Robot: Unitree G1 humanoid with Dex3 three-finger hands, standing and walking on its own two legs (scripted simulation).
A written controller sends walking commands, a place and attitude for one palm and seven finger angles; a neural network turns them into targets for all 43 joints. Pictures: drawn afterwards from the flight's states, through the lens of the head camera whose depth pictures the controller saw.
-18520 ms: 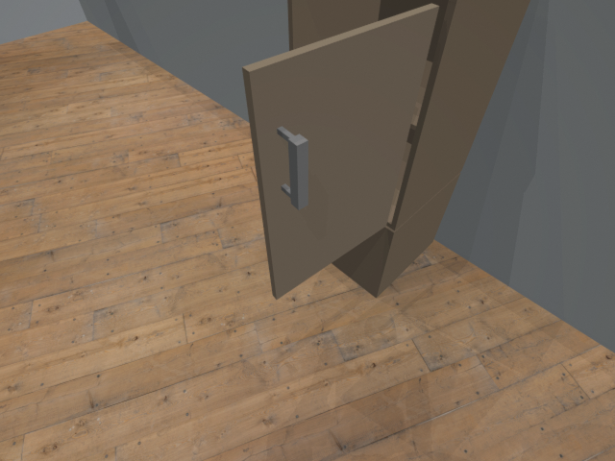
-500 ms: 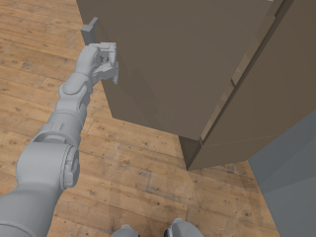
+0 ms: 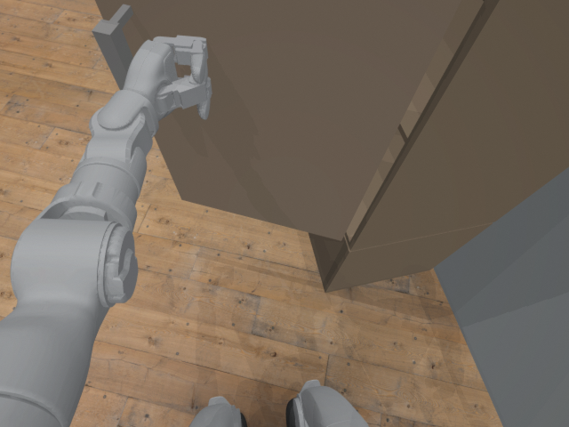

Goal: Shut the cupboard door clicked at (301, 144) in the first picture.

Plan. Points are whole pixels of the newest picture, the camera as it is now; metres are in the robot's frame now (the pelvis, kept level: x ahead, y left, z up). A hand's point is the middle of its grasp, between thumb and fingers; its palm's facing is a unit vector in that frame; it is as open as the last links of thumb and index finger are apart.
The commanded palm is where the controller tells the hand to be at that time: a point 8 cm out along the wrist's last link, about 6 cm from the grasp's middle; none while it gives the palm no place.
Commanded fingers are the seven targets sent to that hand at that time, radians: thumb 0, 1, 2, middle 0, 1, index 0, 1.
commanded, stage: push the door shut along its arc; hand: left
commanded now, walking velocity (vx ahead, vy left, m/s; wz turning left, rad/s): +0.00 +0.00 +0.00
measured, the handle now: (134, 67) +0.58 +0.12 +0.12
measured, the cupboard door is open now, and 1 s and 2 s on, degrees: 63 54 54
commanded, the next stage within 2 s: pull the fist back off the door in 0.22 s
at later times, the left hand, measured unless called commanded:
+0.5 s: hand (225, 65) +0.57 +0.00 +0.13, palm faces -0.03 -0.99 +0.10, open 3.0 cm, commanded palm +0.55 +0.05 +0.13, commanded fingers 0.00 0.90 0.90 -1.30 -1.50 -1.30 -1.50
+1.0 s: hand (221, 107) +0.51 +0.02 +0.11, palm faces -0.05 -1.00 -0.04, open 3.1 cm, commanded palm +0.47 +0.06 +0.13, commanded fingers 0.00 0.90 0.90 -1.30 -1.50 -1.30 -1.50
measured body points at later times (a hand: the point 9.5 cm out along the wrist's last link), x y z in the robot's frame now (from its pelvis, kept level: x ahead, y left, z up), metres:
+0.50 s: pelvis -0.01 -0.01 -0.02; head +0.13 -0.01 +0.41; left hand +0.56 +0.06 +0.13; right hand -0.05 -0.26 -0.13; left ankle +0.00 +0.10 -0.69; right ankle +0.01 -0.08 -0.69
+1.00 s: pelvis +0.01 -0.01 +0.01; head +0.09 -0.02 +0.45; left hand +0.51 +0.07 +0.12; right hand -0.01 -0.27 -0.11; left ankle +0.00 +0.10 -0.69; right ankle +0.01 -0.08 -0.69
